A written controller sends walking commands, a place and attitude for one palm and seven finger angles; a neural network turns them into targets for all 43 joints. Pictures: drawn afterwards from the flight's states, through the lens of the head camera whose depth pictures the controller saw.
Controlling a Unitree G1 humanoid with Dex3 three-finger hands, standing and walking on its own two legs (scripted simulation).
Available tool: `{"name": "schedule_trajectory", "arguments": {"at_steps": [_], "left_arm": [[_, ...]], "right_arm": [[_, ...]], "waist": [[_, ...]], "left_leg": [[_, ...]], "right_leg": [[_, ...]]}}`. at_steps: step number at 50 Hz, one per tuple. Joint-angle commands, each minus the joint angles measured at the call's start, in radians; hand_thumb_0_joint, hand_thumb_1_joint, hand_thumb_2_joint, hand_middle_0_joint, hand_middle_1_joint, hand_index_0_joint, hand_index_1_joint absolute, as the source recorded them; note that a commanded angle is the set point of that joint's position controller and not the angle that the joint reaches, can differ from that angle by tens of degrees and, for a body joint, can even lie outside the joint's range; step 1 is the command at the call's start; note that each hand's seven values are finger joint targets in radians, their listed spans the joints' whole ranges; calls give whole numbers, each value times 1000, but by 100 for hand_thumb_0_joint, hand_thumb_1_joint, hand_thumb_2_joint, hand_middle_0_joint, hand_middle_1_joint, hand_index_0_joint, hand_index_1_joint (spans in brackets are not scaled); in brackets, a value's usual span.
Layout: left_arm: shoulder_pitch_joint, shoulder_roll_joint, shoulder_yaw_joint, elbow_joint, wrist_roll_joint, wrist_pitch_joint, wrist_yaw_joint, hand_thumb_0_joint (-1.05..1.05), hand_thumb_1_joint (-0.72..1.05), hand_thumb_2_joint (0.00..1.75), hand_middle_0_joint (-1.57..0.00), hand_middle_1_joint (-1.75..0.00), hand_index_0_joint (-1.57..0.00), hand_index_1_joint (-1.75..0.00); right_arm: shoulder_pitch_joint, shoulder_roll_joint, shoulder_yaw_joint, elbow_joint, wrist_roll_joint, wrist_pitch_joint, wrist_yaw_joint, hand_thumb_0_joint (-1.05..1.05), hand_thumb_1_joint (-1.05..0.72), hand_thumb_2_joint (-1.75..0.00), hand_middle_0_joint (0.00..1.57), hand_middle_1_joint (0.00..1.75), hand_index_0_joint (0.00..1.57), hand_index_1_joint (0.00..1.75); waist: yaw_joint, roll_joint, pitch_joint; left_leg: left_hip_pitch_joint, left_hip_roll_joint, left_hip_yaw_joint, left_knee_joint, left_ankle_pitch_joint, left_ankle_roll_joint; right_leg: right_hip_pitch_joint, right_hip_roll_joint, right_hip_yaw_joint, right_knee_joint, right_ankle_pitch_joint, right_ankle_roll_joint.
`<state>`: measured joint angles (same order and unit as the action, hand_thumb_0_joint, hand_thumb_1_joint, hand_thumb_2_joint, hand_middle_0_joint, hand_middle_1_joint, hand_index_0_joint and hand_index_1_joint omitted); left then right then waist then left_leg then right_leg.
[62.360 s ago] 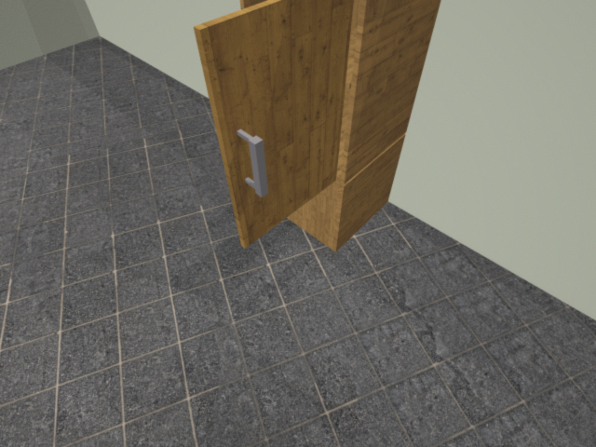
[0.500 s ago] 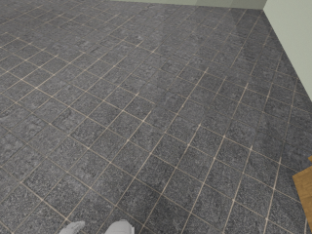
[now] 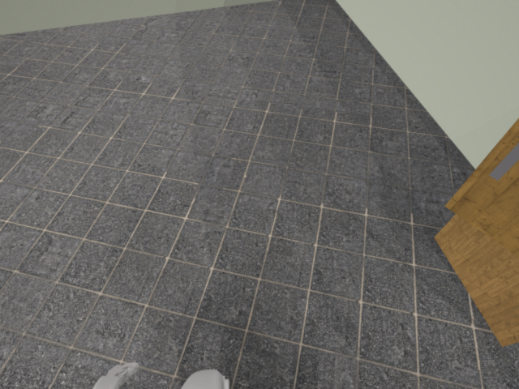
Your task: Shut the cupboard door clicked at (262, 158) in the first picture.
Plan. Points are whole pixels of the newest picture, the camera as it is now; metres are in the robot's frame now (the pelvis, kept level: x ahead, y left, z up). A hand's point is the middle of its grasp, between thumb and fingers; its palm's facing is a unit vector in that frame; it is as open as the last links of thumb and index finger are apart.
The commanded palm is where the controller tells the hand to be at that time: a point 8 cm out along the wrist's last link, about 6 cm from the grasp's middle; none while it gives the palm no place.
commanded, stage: turn to face it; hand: left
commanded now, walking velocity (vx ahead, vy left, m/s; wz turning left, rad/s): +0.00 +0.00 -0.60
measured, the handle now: out of the picture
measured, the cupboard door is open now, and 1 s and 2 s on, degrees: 28 28 28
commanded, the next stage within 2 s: take the last steps up to it in 1.22 s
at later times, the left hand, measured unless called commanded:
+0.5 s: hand (160, 349) +0.19 +0.20 -0.15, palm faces -0.28 -0.94 -0.19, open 7.4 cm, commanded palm none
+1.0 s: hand (198, 330) +0.23 +0.14 -0.17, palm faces -0.52 -0.83 -0.20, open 7.4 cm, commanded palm none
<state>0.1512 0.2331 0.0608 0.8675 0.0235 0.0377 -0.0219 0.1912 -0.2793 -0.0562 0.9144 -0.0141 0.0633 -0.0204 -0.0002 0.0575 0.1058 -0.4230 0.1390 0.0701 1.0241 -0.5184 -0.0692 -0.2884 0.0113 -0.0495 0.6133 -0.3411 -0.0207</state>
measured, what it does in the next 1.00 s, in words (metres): steps on the spot, turning right: left foot, then right foot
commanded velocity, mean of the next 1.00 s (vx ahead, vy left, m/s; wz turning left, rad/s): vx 0.00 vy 0.00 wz -0.55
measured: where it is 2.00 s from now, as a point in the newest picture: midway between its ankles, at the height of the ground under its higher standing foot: outside the picture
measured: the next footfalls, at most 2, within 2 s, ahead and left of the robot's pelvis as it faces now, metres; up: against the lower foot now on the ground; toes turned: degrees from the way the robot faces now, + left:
left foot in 0.24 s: +0.09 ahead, +0.13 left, +0.00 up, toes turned -5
right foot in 0.62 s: +0.01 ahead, -0.12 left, +0.00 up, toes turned -27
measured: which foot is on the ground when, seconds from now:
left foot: up 0.00-0.22, down 0.24-0.62, up 0.64-0.94, down 0.96-1.00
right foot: down 0.00-0.24, up 0.26-0.60, down 0.62-0.98, up 1.00-1.00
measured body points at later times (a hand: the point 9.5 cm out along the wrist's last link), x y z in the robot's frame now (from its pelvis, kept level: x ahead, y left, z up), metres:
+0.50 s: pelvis +0.03 +0.03 +0.02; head +0.09 +0.04 +0.46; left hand +0.21 +0.25 -0.13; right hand +0.02 -0.24 -0.11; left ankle +0.05 +0.14 -0.72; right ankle -0.03 -0.11 -0.66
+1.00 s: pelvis +0.05 +0.01 +0.00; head +0.10 +0.01 +0.45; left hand +0.26 +0.19 -0.15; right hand -0.02 -0.26 -0.12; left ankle +0.12 +0.10 -0.73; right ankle -0.03 -0.10 -0.72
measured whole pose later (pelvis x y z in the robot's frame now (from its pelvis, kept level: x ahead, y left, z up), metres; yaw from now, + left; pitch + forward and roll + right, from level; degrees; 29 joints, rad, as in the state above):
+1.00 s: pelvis +0.05 +0.01 +0.00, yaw -34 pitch +2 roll -1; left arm 0.19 0.25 0.07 0.91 0.02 0.07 -0.02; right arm 0.19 -0.23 -0.02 0.88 -0.02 0.01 -0.02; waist 0.01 -0.04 0.06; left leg -0.32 0.05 0.06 0.60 -0.31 -0.01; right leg -0.33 0.04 0.09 0.66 -0.38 0.01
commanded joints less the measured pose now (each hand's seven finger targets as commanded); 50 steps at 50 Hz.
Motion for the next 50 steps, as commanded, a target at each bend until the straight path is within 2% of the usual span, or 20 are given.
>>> {"name": "schedule_trajectory", "arguments": {"at_steps": [1,7,10,12,13,16,18,26,29,30,31,32,34,37,43,46,47,48,49,50], "left_arm": [[28,194,48,-61,-1,-16,30,0,90,90,-20,-30,-20,-30],[24,220,58,-57,6,-8,25,0,90,90,-20,-30,-20,-30],[-28,199,55,-68,-6,4,22,0,90,90,-20,-30,-20,-30],[13,97,31,-102,-17,10,8,0,90,90,-20,-30,-20,-30],[-17,127,36,-105,-5,13,6,0,90,90,-20,-30,-20,-30],[-11,117,46,-71,-4,17,-14,0,90,90,-20,-30,-20,-30],[-15,96,38,-69,-7,24,-22,0,90,90,-20,-30,-20,-30],[-71,71,24,-90,-4,15,-23,0,90,90,-20,-30,-20,-30],[17,100,31,-64,-3,6,-18,0,90,90,-20,-30,-20,-30],[100,162,42,-39,1,-3,-10,0,90,90,-20,-30,-20,-30],[150,276,64,-24,9,-17,5,0,90,90,-20,-30,-20,-30],[190,308,65,-15,-7,-12,17,0,90,90,-20,-30,-20,-30],[93,254,61,-28,-6,-14,33,0,90,90,-20,-30,-20,-30],[-23,199,44,-64,-2,-14,34,0,90,90,-20,-30,-20,-30],[17,222,52,-47,4,-11,24,0,90,90,-20,-30,-20,-30],[-25,207,51,-48,-6,-2,23,0,90,90,-20,-30,-20,-30],[-26,171,43,-52,-11,2,21,0,90,90,-20,-30,-20,-30],[14,109,34,-68,-19,7,13,0,90,90,-20,-30,-20,-30],[6,101,28,-87,-14,5,9,0,90,90,-20,-30,-20,-30],[-27,116,34,-74,-1,11,10,0,90,90,-20,-30,-20,-30]], "right_arm": [[-47,-80,-16,-111,0,-41,-5,0,-90,-90,20,30,20,30],[-29,-53,-10,-115,9,-46,-3,0,-90,-90,20,30,20,30],[82,-74,-11,-84,8,-60,-11,0,-90,-90,20,30,20,30],[134,-232,-39,-93,-11,-70,-13,0,-90,-90,20,30,20,30],[137,-230,-34,-92,-16,-71,-20,0,-90,-90,20,30,20,30],[11,-157,-15,-125,-19,-72,-23,0,-90,-90,20,30,20,30],[21,-142,-13,-120,-17,-71,-23,0,-90,-90,20,30,20,30],[89,-173,-40,-68,-16,-64,-8,0,-90,-90,20,30,20,30],[50,-182,-46,-69,-9,-57,-2,0,-90,-90,20,30,20,30],[35,-156,-44,-81,1,-55,4,0,-90,-90,20,30,20,30],[-2,-62,-19,-132,5,-52,7,0,-90,-90,20,30,20,30],[-35,-96,-13,-155,2,-37,-4,0,-90,-90,20,30,20,30],[-50,-88,-14,-132,4,-37,-13,0,-90,-90,20,30,20,30],[5,-81,-14,-90,-1,-33,0,0,-90,-90,20,30,20,30],[-5,-59,-8,-103,5,-44,0,0,-90,-90,20,30,20,30],[98,-62,-6,-66,8,-56,-10,0,-90,-90,20,30,20,30],[130,-92,-9,-57,6,-65,-12,0,-90,-90,20,30,20,30],[141,-185,-23,-63,-10,-73,-15,0,-90,-90,20,30,20,30],[149,-230,-29,-81,-15,-67,-18,0,-90,-90,20,30,20,30],[141,-206,-23,-66,-19,-73,-26,0,-90,-90,20,30,20,30]], "waist": [[14,-235,-156],[12,-215,-159],[-44,-193,-163],[-49,274,-187],[-63,219,-176],[1,132,-118],[-4,134,-132],[-43,178,-163],[15,127,-164],[58,-16,-194],[85,-373,-181],[104,-300,-166],[55,-303,-146],[-9,-235,-158],[11,-219,-156],[-41,-204,-175],[-51,-115,-183],[-41,146,-191],[-49,227,-169],[-55,213,-151]], "left_leg": [[-152,-26,-65,86,72,-22],[1,-94,-22,-250,101,-14],[245,-98,-20,-558,312,-1],[389,301,-418,-739,471,171],[325,369,-452,-749,506,236],[282,234,-188,-698,636,209],[322,200,-86,-668,730,195],[358,234,24,-596,775,183],[237,212,78,-474,638,112],[129,153,124,-321,481,56],[-156,-15,167,-85,-77,-7],[-182,-34,22,70,-147,-11],[-245,-14,-74,170,-44,-10],[-112,-19,-52,78,92,-25],[-9,-83,-27,-226,93,-15],[199,-107,-11,-511,275,-3],[301,-50,-72,-638,327,18],[394,166,-310,-708,413,109],[341,336,-435,-750,489,221],[301,324,-422,-752,588,235]], "right_leg": [[199,-254,282,-217,632,-170],[144,-224,342,-197,542,-163],[-15,-156,335,-108,412,-78],[-262,55,108,265,-238,39],[-268,18,117,456,-306,50],[-268,-36,85,570,-170,74],[-250,-40,44,502,-137,83],[-102,-20,-48,158,-103,56],[109,-8,-63,-103,103,27],[260,-95,46,-220,252,-6],[383,-356,403,-288,559,-118],[284,-441,458,-266,718,-207],[262,-350,418,-251,615,-219],[146,-244,264,-247,491,-161],[121,-226,352,-238,423,-173],[31,-176,349,-157,391,-104],[-46,-116,305,-87,295,-54],[-206,24,193,91,25,7],[-250,45,84,302,-277,36],[-260,14,128,451,-263,46]]}}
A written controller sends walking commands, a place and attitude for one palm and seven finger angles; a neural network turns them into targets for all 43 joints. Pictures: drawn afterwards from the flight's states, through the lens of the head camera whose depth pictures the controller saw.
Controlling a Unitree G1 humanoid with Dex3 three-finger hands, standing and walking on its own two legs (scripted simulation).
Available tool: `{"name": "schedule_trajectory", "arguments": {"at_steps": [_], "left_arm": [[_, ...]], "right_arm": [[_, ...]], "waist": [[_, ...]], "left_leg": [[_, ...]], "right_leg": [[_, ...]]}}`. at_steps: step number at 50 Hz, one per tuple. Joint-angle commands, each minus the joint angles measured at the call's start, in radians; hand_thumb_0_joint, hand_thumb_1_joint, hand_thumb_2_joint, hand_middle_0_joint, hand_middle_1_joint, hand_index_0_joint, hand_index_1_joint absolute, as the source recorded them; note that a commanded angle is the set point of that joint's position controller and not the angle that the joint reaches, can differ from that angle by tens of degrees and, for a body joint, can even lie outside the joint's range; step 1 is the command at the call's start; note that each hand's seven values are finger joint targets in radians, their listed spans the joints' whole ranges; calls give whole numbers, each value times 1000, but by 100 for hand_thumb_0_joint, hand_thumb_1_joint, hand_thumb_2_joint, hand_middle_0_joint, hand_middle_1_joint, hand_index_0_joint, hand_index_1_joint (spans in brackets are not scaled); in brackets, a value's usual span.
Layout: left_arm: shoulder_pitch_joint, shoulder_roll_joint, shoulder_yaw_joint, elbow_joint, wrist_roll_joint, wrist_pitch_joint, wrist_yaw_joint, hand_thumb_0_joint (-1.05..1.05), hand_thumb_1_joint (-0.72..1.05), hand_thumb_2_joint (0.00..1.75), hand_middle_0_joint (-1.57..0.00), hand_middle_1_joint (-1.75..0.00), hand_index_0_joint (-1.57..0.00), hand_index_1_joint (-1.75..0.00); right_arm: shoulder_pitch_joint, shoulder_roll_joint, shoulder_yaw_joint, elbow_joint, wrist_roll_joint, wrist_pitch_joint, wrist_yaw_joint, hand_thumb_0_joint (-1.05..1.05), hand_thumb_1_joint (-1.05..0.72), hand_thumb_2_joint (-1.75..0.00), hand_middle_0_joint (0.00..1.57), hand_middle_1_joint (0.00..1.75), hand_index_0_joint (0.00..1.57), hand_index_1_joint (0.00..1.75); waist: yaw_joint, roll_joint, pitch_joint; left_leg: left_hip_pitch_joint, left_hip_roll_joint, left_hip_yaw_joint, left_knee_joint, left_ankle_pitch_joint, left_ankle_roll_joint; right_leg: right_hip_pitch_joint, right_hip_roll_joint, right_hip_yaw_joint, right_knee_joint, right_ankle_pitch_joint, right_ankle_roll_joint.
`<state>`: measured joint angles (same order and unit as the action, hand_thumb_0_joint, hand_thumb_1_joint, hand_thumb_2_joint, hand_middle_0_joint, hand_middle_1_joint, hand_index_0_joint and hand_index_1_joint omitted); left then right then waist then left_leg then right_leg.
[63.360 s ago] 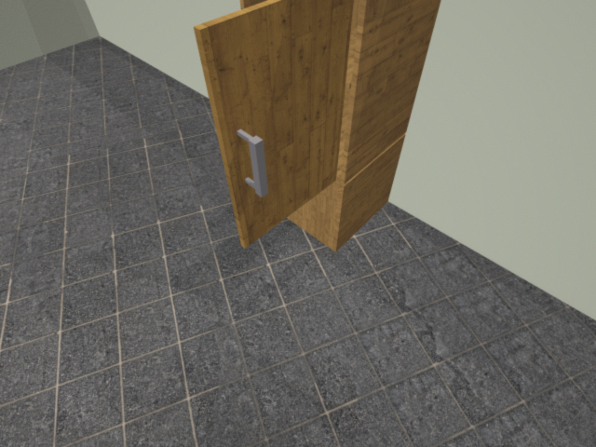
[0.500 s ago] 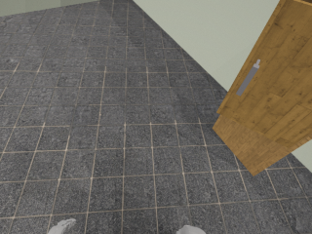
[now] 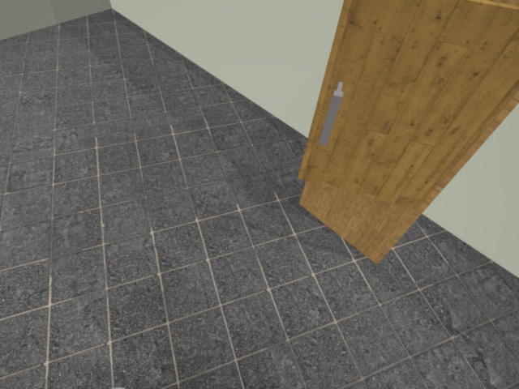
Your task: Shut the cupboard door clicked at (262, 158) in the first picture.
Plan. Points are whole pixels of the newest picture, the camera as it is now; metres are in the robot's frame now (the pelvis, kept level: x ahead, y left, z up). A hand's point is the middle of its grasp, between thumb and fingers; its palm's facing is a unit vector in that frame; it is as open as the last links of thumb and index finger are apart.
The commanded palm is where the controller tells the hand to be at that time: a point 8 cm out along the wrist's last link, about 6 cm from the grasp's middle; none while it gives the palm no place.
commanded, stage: turn to face it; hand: left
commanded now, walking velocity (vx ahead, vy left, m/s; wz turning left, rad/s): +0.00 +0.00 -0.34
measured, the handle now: (331, 114) +0.74 -0.13 -0.03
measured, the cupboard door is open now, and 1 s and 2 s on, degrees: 28 28 28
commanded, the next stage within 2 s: take the last steps up to it in 0.22 s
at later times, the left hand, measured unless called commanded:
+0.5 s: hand out of the picture +0.11 +0.15 -0.15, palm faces -0.15 -0.97 -0.21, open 7.4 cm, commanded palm none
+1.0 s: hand (252, 288) +0.33 +0.03 -0.17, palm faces -0.36 -0.92 -0.18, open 7.4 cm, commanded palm none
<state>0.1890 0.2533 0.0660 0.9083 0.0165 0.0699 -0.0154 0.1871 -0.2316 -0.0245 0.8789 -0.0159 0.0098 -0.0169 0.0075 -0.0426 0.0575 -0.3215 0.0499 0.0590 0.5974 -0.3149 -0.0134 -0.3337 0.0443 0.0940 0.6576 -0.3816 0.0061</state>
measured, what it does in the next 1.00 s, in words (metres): walks ahead, turning right: right foot, then left foot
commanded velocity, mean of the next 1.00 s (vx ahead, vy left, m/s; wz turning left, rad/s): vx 0.19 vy -0.09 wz -0.18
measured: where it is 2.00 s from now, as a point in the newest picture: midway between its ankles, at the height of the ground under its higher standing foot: (295, 383)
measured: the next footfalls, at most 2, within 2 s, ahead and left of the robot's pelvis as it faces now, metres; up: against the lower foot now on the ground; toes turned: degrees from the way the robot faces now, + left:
right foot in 0.30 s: +0.02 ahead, -0.14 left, +0.00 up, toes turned -10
left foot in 0.60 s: +0.11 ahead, +0.08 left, +0.00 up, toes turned -4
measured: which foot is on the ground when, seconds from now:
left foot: down 0.00-0.30, up 0.32-0.58, down 0.60-1.00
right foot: up 0.00-0.28, down 0.30-0.60, up 0.62-0.98, down 1.00-1.00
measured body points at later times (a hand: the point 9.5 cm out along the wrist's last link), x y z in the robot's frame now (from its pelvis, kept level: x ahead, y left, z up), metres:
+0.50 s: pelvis +0.03 -0.03 +0.01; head +0.06 -0.04 +0.46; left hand +0.12 +0.20 -0.14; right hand +0.02 -0.29 -0.14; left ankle +0.02 +0.09 -0.68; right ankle -0.02 -0.14 -0.73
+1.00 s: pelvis +0.16 -0.12 -0.01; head +0.20 -0.13 +0.44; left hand +0.35 +0.08 -0.15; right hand -0.01 -0.31 -0.14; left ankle +0.07 +0.08 -0.72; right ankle +0.20 -0.26 -0.73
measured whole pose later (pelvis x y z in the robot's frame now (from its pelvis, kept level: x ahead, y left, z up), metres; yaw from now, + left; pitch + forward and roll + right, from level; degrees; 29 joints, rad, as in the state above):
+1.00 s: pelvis +0.16 -0.12 -0.01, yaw -16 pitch +1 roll +0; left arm 0.09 0.25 0.06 0.97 0.03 0.00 -0.06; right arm 0.47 -0.17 -0.04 1.09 -0.03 -0.03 -0.01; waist -0.06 -0.02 0.08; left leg -0.04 0.20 0.19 0.54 -0.45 -0.10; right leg -0.41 -0.05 -0.09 0.56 -0.17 -0.04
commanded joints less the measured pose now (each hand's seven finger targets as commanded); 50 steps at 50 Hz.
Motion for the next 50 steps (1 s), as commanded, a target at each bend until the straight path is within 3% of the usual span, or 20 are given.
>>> {"name": "schedule_trajectory", "arguments": {"at_steps": [1,4,10,13,14,15,16,20,25,27,28,30,31,34,38,44,47,48,49,50], "left_arm": [[-53,101,37,-99,5,-23,-2,0,90,90,-20,-30,-20,-30],[-32,68,25,-73,-1,-15,-12,0,90,90,-20,-30,-20,-30],[-62,31,6,-70,0,-20,-10,0,90,90,-20,-30,-20,-30],[40,53,13,-35,2,-34,-5,0,90,90,-20,-30,-20,-30],[90,114,25,-21,9,-44,3,0,90,90,-20,-30,-20,-30],[111,211,42,-8,16,-52,15,0,90,90,-20,-30,-20,-30],[136,230,34,-8,7,-53,18,0,90,90,-20,-30,-20,-30],[11,129,25,-19,9,-59,25,0,90,90,-20,-30,-20,-30],[25,146,31,6,15,-68,9,0,90,90,-20,-30,-20,-30],[-7,133,32,11,10,-64,3,0,90,90,-20,-30,-20,-30],[-26,111,28,5,4,-60,-1,0,90,90,-20,-30,-20,-30],[-36,10,3,-53,1,-59,-17,0,90,90,-20,-30,-20,-30],[-102,65,15,-68,19,-56,-25,0,90,90,-20,-30,-20,-30],[-72,58,26,-25,25,-55,-45,0,90,90,-20,-30,-20,-30],[-63,4,4,-2,14,-49,-49,0,90,90,-20,-30,-20,-30],[-147,-2,-11,-7,11,-61,-46,0,90,90,-20,-30,-20,-30],[-18,34,4,38,10,-75,-40,0,90,90,-20,-30,-20,-30],[129,72,16,87,13,-87,-33,0,90,90,-20,-30,-20,-30],[283,160,41,134,17,-101,-17,0,90,90,-20,-30,-20,-30],[339,236,50,157,9,-106,-5,0,90,90,-20,-30,-20,-30]], "right_arm": [[105,-219,-45,-41,-19,-20,-31,0,-90,-90,20,30,20,30],[49,-177,-36,-50,-17,-17,-30,0,-90,-90,20,30,20,30],[108,-191,-56,5,-15,-4,-20,0,-90,-90,20,30,20,30],[73,-191,-62,13,-5,1,-15,0,-90,-90,20,30,20,30],[70,-153,-61,5,5,3,-10,0,-90,-90,20,30,20,30],[40,-75,-44,-30,8,4,-5,0,-90,-90,20,30,20,30],[10,-97,-38,-38,8,17,-9,0,-90,-90,20,30,20,30],[27,-106,-45,10,-9,6,-2,0,-90,-90,20,30,20,30],[40,-70,-37,18,-11,-16,7,0,-90,-90,20,30,20,30],[148,-64,-37,50,-12,-28,-1,0,-90,-90,20,30,20,30],[235,-85,-38,80,-14,-39,-7,0,-90,-90,20,30,20,30],[393,-270,-72,109,-36,-52,-28,0,-90,-90,20,30,20,30],[369,-265,-70,106,-29,-51,-32,0,-90,-90,20,30,20,30],[218,-170,-41,68,-23,-63,-31,0,-90,-90,20,30,20,30],[266,-144,-38,105,-18,-77,-29,0,-90,-90,20,30,20,30],[293,-141,-51,143,-21,-65,-14,0,-90,-90,20,30,20,30],[238,-161,-59,143,-15,-54,-12,0,-90,-90,20,30,20,30],[218,-148,-56,145,-8,-55,-8,0,-90,-90,20,30,20,30],[218,-92,-46,136,6,-57,5,0,-90,-90,20,30,20,30],[220,-19,-30,101,19,-55,-1,0,-90,-90,20,30,20,30]], "waist": [[-31,265,-86],[-7,223,-85],[-44,263,-90],[14,196,-104],[29,47,-125],[42,-240,-93],[66,-152,-95],[-4,-162,-57],[-5,-121,-23],[-59,-100,-27],[-102,-44,-43],[-151,393,-31],[-144,250,6],[-54,187,78],[-48,182,20],[-72,248,39],[1,213,-17],[75,137,-82],[138,-66,-186],[130,-262,-246]], "left_leg": [[180,363,-330,-296,469,175],[209,265,-117,-239,583,150],[206,272,-63,-200,555,147],[103,231,-18,-88,405,79],[0,164,49,33,196,16],[-212,15,121,221,-250,-42],[-182,18,-2,369,-312,-33],[-244,48,-27,487,-159,-46],[-77,14,51,148,-124,-36],[99,-3,78,-26,-12,-31],[259,10,59,-144,36,-25],[402,463,-583,-436,-315,132],[313,496,-594,-469,-303,172],[187,377,-319,-453,-76,130],[292,292,-33,-378,350,107],[250,271,72,-333,427,94],[176,259,94,-185,483,68],[108,207,130,-16,476,38],[-77,114,176,247,230,10],[-239,-9,107,552,-355,-3]], "right_leg": [[-214,-38,-19,483,-174,25],[-176,-55,-79,429,-107,41],[-21,-34,-169,112,-67,23],[197,-37,-163,-208,193,2],[309,-153,-23,-305,326,-34],[358,-383,256,-358,523,-140],[246,-443,267,-363,512,-230],[227,-285,129,-378,276,-219],[129,-245,127,-401,49,-220],[40,-202,101,-345,-47,-183],[-71,-161,71,-249,-93,-148],[-399,10,-113,273,-221,-37],[-417,-68,-18,402,-154,-41],[-380,-128,-33,508,48,-10],[-342,-119,-104,360,141,12],[-171,-89,-203,37,198,-11],[98,-43,-233,-92,199,-42],[296,-34,-218,-155,232,-55],[525,-203,-35,-218,166,-110],[582,-438,299,-340,229,-210]]}}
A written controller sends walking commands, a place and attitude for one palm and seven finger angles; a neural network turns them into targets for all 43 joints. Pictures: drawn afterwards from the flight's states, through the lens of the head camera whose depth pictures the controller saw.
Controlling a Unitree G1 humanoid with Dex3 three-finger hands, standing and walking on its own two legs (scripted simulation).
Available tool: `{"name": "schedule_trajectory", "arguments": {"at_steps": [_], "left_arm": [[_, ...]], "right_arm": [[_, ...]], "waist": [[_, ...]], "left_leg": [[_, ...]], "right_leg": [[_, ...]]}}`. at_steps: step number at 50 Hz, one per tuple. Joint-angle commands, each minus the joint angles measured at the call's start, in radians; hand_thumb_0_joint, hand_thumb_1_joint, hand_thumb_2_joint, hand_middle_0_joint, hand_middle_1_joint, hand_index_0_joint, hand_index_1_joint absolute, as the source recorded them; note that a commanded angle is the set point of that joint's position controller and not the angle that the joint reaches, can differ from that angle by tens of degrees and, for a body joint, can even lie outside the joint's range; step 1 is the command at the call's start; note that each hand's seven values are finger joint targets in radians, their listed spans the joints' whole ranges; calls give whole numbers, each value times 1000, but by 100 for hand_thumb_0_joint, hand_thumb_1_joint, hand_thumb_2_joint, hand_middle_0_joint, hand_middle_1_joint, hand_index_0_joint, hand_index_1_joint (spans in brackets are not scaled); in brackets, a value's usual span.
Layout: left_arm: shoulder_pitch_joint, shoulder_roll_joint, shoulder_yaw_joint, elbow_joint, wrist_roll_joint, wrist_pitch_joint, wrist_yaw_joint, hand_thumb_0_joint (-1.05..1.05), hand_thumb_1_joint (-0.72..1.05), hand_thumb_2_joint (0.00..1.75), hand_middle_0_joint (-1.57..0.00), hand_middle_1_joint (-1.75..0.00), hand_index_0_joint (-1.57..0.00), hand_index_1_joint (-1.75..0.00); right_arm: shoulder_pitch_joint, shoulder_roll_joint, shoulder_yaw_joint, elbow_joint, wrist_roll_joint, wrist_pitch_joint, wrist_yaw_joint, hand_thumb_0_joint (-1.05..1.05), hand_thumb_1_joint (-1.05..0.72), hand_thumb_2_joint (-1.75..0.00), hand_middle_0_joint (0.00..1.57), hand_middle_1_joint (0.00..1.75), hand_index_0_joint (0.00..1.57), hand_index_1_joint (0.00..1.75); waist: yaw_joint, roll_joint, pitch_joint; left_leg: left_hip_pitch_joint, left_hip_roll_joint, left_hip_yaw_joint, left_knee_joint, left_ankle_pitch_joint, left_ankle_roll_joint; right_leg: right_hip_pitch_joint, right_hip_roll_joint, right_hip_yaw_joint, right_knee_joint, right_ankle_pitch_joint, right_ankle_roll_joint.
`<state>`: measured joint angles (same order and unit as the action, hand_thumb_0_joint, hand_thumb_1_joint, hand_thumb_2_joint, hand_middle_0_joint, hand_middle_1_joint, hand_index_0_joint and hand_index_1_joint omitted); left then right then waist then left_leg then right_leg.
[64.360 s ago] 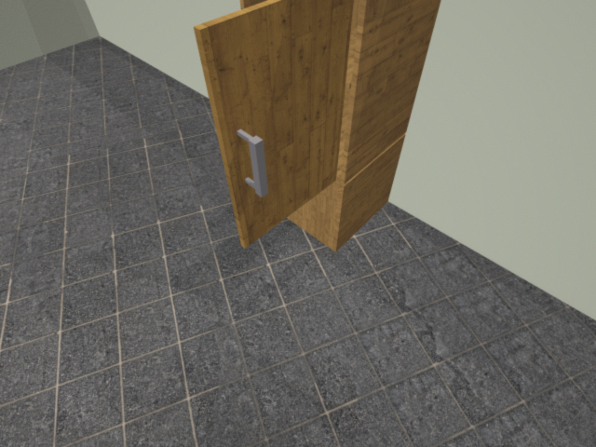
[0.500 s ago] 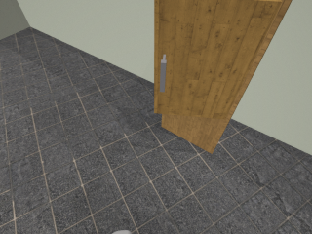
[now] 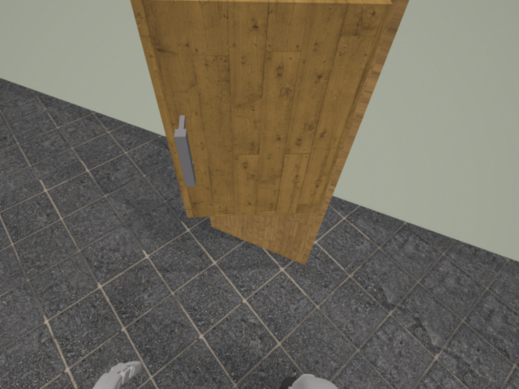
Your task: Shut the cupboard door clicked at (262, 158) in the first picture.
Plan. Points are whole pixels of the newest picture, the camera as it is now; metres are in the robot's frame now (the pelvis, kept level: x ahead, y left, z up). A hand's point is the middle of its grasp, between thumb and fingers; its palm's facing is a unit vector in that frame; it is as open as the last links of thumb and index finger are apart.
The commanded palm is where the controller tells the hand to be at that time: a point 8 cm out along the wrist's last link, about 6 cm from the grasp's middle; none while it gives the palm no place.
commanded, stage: take the last steps up to it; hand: left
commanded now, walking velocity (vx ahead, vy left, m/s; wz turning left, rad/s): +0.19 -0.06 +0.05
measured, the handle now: (186, 152) +0.57 +0.15 -0.02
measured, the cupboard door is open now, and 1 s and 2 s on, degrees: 28 28 28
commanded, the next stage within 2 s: come to a stop and stand still in 0.10 s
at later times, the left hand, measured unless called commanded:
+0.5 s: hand out of the picture +0.13 +0.14 -0.16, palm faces +0.09 -0.98 -0.19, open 7.3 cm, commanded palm none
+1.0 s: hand out of the picture +0.13 +0.19 -0.16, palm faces +0.04 -0.97 -0.25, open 7.4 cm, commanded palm none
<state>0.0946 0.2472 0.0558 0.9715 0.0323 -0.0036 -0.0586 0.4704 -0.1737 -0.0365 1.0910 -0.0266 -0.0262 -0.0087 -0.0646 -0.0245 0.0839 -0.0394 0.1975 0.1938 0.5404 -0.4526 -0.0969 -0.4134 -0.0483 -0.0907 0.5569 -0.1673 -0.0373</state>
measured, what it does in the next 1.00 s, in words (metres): steps on the spot: left foot, then left foot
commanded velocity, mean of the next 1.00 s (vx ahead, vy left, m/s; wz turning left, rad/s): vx -0.07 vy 0.03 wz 0.01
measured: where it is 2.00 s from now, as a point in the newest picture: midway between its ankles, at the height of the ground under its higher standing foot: outside the picture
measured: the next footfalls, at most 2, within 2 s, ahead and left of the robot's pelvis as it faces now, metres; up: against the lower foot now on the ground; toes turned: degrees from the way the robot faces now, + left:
left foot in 0.28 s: +0.16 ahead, +0.08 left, +0.00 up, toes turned +9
left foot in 0.94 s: +0.12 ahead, +0.11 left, +0.00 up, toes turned +2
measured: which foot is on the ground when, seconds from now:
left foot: down 0.00-0.00, up 0.02-0.26, down 0.28-0.58, up 0.60-0.92, down 0.94-1.00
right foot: down 0.00-1.00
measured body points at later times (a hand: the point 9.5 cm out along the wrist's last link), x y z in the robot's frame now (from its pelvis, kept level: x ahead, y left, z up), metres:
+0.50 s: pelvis +0.13 -0.04 +0.02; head +0.16 -0.03 +0.47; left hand +0.13 +0.19 -0.15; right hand +0.23 -0.26 -0.13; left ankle +0.12 +0.07 -0.72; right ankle +0.08 -0.13 -0.71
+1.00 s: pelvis +0.10 -0.01 +0.01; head +0.11 +0.00 +0.46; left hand +0.13 +0.24 -0.14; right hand +0.16 -0.25 -0.14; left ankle +0.08 +0.10 -0.72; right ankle +0.08 -0.13 -0.72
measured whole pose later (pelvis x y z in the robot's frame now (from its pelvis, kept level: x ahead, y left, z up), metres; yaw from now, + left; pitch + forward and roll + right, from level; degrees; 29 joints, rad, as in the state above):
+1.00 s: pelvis +0.10 -0.01 +0.01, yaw +0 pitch -2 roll +0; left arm 0.27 0.19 0.01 0.99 0.02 0.00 0.05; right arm 0.22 -0.20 -0.02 0.96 -0.01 0.01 -0.01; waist 0.01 0.00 0.05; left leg -0.22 0.01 0.04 0.59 -0.34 0.01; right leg -0.22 -0.03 -0.04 0.59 -0.34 0.01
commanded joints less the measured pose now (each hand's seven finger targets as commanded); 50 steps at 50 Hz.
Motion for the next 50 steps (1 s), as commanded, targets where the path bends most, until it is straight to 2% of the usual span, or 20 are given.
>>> {"name": "schedule_trajectory", "arguments": {"at_steps": [1,3,7,10,12,14,17,22,25,26,27,29,30,34,42,43,44,46,48,50], "left_arm": [[376,236,54,80,-16,-31,51,0,90,90,-20,-30,-20,-30],[191,131,27,36,-16,-27,68,0,90,90,-20,-30,-20,-30],[99,51,1,29,-4,-44,77,0,90,90,-20,-30,-20,-30],[109,36,4,42,-10,-40,73,0,90,90,-20,-30,-20,-30],[108,8,-8,55,-22,-34,76,0,90,90,-20,-30,-20,-30],[166,-42,-26,58,-33,-22,85,0,90,90,-20,-30,-20,-30],[205,-11,-30,89,-27,-1,97,0,90,90,-20,-30,-20,-30],[206,36,-5,52,-21,11,105,0,90,90,-20,-30,-20,-30],[218,40,7,18,-14,19,104,0,90,90,-20,-30,-20,-30],[230,48,9,15,-11,18,104,0,90,90,-20,-30,-20,-30],[241,67,12,15,-5,14,105,0,90,90,-20,-30,-20,-30],[285,114,17,33,-1,9,110,0,90,90,-20,-30,-20,-30],[289,104,14,36,0,12,116,0,90,90,-20,-30,-20,-30],[204,101,11,5,-5,7,115,0,90,90,-20,-30,-20,-30],[184,112,10,28,-9,-3,102,0,90,90,-20,-30,-20,-30],[269,108,-3,16,-10,-40,147,0,90,90,-20,-30,-20,-30],[245,166,5,-33,-10,-44,138,0,90,90,-20,-30,-20,-30],[218,113,-4,-47,-16,-35,133,0,90,90,-20,-30,-20,-30],[211,71,-18,-56,-16,-16,125,0,90,90,-20,-30,-20,-30],[203,59,-28,-45,-15,3,118,0,90,90,-20,-30,-20,-30]], "right_arm": [[-109,-101,-23,-121,30,-12,-10,0,-90,-90,20,30,20,30],[-143,-102,-29,-108,14,-7,-9,0,-90,-90,20,30,20,30],[-57,-32,-11,-67,2,14,-1,0,-90,-90,20,30,20,30],[-58,-16,-2,-67,-1,9,-1,0,-90,-90,20,30,20,30],[-40,-12,10,-43,4,-1,-5,0,-90,-90,20,30,20,30],[-66,-103,11,-50,4,-14,-19,0,-90,-90,20,30,20,30],[-192,-114,13,-59,23,1,-43,0,-90,-90,20,30,20,30],[-202,-163,-30,-89,23,39,-50,0,-90,-90,20,30,20,30],[-251,-180,-46,-123,16,57,-47,0,-90,-90,20,30,20,30],[-274,-177,-47,-137,17,61,-45,0,-90,-90,20,30,20,30],[-278,-151,-48,-149,20,65,-41,0,-90,-90,20,30,20,30],[-326,-95,-37,-172,21,79,-28,0,-90,-90,20,30,20,30],[-359,-88,-35,-176,17,86,-30,0,-90,-90,20,30,20,30],[-356,-100,-29,-151,20,86,-15,0,-90,-90,20,30,20,30],[-279,-81,-7,-98,23,53,-8,0,-90,-90,20,30,20,30],[-296,-122,-13,-182,20,19,-12,0,-90,-90,20,30,20,30],[-241,-85,-10,-194,22,18,-8,0,-90,-90,20,30,20,30],[-200,-105,-2,-196,24,20,-10,0,-90,-90,20,30,20,30],[-196,-131,0,-191,10,13,-12,0,-90,-90,20,30,20,30],[-213,-136,8,-202,12,12,-14,0,-90,-90,20,30,20,30]], "waist": [[189,-200,-234],[109,-143,-100],[11,-80,-104],[13,-84,-86],[0,-24,-84],[40,197,-94],[68,233,-40],[49,132,-163],[65,90,-183],[73,51,-183],[74,-38,-179],[113,-154,-136],[116,-133,-113],[87,-107,-106],[76,-139,-108],[77,3,-186],[54,-17,-248],[45,-26,-212],[68,165,-112],[78,224,-38]], "left_leg": [[-557,-121,-140,729,-187,102],[-552,-50,-194,737,-32,102],[-348,-67,-140,418,17,77],[-260,-104,-97,186,110,75],[-96,-122,-110,-54,324,64],[-94,57,-306,-144,763,149],[-125,50,-265,-140,1012,179],[70,58,-222,-51,1200,182],[28,52,-219,-15,1021,188],[-22,20,-198,23,895,167],[-101,-47,-148,94,705,129],[-351,-211,-132,351,-113,72],[-418,-214,-195,469,-148,75],[-441,-186,-232,532,-35,54],[-195,-177,-152,-23,160,56],[-216,-202,-110,39,174,58],[-246,-191,-134,22,150,105],[-175,-134,-175,-60,288,120],[-161,-59,-232,-41,632,141],[-221,-47,-278,-109,599,166]], "right_leg": [[542,-359,504,-306,-60,-202],[328,-304,375,-322,-89,-192],[157,-212,132,-296,166,-162],[130,-182,140,-287,39,-159],[89,-136,109,-199,60,-101],[131,-26,56,-120,-26,16],[229,-32,48,-111,66,40],[160,-33,62,-13,141,29],[159,-29,90,-12,139,21],[192,-53,128,-48,305,9],[244,-123,198,-77,547,-23],[374,-323,344,-131,1060,-148],[390,-325,327,-127,1091,-163],[381,-257,233,-151,766,-170],[334,-182,197,-135,496,-111],[405,-192,303,-22,1052,-47],[470,-183,233,36,1006,-46],[340,-139,177,28,633,-33],[216,-60,102,16,214,-9],[209,-4,71,-12,-75,11]]}}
